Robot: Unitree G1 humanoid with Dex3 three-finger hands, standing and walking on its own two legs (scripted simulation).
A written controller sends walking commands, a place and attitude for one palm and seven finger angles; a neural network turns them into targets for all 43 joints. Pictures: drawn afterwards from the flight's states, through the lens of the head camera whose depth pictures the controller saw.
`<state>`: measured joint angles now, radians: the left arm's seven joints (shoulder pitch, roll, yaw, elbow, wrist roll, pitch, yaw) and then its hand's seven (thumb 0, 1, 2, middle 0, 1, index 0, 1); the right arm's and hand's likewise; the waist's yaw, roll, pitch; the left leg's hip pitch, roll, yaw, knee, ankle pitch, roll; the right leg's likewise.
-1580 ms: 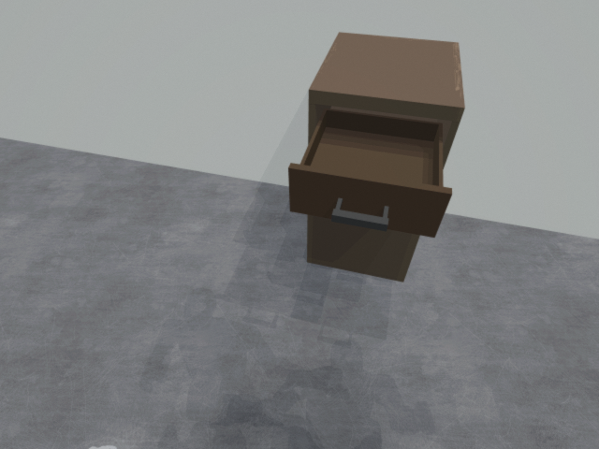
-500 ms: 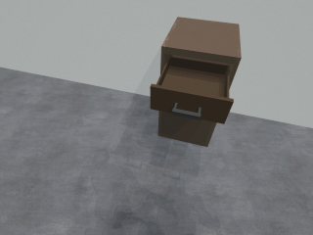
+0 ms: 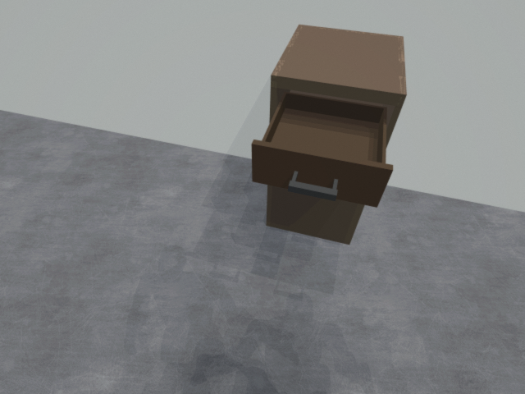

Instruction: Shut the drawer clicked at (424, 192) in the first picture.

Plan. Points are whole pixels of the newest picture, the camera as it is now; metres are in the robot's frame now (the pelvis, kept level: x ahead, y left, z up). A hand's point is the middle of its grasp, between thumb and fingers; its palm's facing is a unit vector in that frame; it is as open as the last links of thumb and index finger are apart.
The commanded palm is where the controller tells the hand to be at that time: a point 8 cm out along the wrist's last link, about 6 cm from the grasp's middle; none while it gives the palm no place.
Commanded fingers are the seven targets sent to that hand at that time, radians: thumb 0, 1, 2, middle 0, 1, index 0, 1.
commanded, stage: turn to face it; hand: left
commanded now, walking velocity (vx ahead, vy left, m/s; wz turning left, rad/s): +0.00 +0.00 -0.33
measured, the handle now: (313, 184) +0.64 -0.10 -0.11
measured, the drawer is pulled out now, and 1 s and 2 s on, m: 0.29 0.29 0.29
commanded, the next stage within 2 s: take the last steps up to it in 0.44 s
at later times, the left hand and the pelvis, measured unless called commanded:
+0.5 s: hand out of the picture +0.06 +0.18 -0.18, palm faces -0.11 -0.97 -0.22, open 7.4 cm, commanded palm none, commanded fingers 0.00 0.90 0.90 -0.20 -0.30 -0.20 -0.30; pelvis -0.01 +0.00 -0.02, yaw -7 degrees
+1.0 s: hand out of the picture +0.06 +0.12 -0.18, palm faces -0.19 -0.96 -0.18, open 7.4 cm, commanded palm none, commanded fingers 0.00 0.90 0.90 -0.20 -0.30 -0.20 -0.30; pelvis +0.05 -0.06 -0.01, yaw -15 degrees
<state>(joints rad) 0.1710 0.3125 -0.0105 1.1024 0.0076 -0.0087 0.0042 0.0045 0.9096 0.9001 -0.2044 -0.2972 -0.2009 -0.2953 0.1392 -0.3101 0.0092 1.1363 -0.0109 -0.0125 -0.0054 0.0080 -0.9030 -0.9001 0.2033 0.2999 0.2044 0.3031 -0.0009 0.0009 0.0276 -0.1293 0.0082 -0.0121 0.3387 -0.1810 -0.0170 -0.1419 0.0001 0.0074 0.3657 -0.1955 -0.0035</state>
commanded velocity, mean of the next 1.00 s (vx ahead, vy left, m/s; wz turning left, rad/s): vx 0.14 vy -0.06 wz -0.22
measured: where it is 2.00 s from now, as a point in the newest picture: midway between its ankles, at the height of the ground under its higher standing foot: (324, 389)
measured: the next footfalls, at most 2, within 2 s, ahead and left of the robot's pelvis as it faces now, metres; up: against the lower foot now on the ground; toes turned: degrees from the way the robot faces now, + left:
left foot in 1.20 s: +0.26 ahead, +0.01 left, +0.00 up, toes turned -11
right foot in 1.64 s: +0.31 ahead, -0.32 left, +0.00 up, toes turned -23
